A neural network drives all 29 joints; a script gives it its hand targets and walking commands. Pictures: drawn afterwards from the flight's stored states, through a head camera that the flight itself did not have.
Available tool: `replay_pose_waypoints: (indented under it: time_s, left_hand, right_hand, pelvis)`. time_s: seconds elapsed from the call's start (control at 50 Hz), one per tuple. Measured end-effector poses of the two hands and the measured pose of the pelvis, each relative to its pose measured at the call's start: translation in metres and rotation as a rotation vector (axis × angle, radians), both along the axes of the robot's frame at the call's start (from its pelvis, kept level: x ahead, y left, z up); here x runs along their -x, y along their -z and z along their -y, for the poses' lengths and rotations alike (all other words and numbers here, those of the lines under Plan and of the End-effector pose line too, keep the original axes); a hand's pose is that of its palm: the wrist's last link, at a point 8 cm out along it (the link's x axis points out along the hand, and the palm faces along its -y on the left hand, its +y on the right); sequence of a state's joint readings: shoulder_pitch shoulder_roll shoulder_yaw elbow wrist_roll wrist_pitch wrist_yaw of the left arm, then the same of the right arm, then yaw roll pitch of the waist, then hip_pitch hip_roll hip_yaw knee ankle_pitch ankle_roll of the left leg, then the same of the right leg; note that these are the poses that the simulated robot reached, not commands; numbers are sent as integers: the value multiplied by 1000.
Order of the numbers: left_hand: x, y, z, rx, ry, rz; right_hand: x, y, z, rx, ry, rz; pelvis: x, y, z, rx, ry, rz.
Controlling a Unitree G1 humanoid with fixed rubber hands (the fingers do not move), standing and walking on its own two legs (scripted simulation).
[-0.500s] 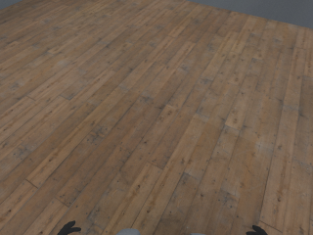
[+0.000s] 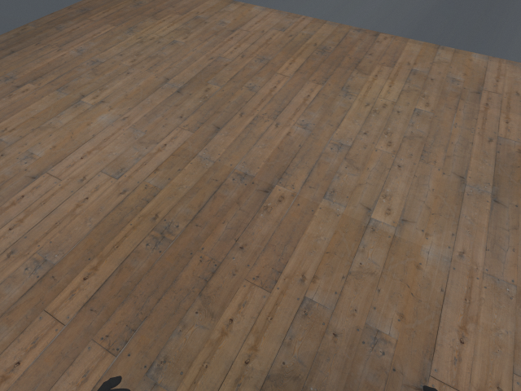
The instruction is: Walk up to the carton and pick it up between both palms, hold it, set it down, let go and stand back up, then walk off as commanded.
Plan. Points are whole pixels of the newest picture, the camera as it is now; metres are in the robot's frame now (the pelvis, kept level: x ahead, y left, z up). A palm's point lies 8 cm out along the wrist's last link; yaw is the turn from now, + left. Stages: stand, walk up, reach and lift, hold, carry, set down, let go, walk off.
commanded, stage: stand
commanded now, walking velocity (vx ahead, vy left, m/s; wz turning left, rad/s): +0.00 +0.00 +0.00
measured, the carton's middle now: out of the picture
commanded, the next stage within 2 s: none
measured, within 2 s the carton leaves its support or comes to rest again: neither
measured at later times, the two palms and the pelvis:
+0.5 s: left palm out of the picture +0.06 +0.28 -0.12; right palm out of the picture +0.07 -0.28 -0.12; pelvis -0.01 +0.00 +0.01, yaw +0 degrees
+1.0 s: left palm out of the picture +0.06 +0.28 -0.12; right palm out of the picture +0.06 -0.27 -0.12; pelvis -0.01 +0.01 +0.01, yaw -1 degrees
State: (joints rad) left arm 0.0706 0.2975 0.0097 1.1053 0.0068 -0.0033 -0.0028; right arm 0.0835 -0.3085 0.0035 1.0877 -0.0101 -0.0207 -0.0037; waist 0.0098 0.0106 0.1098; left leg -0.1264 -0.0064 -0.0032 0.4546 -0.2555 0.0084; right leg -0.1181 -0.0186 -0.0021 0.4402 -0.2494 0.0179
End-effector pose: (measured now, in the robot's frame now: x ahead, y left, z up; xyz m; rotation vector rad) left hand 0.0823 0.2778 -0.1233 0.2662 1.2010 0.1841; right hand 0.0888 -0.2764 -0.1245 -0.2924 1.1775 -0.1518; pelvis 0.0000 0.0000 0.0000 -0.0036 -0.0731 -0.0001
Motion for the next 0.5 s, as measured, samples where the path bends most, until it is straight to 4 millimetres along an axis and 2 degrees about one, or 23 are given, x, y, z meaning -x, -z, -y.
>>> replay_pose_waypoints:
  time_s: [0.18,0.5]
  left_hand:
    - [2,-3,0,1,6,1]
    - [18,-3,-3,0,-3,-28]
  right_hand:
    - [5,-2,0,-2,2,-6]
    - [16,-4,0,2,8,-21]
  pelvis:
    - [2,-3,-1,-2,1,3]
    - [6,-5,-3,-3,5,2]
